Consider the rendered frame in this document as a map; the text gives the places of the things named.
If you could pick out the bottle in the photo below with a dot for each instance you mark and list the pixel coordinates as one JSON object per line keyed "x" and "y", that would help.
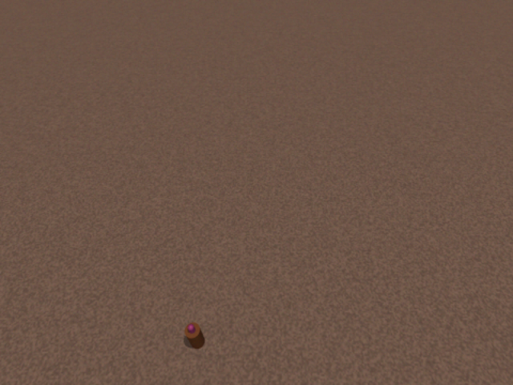
{"x": 194, "y": 335}

